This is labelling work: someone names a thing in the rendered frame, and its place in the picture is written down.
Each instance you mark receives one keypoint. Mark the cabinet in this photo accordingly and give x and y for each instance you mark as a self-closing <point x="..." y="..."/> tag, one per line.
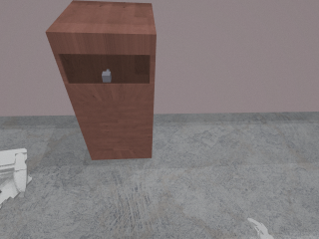
<point x="116" y="119"/>

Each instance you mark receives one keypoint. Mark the robot left hand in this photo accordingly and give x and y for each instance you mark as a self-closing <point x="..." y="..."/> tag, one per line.
<point x="13" y="169"/>

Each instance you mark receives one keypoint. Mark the drawer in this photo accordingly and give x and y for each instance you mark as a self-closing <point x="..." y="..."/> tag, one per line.
<point x="125" y="69"/>

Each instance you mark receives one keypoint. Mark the handle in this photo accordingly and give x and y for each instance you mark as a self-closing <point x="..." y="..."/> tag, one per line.
<point x="106" y="76"/>

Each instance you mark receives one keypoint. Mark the robot right hand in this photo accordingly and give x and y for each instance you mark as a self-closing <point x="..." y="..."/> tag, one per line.
<point x="259" y="229"/>

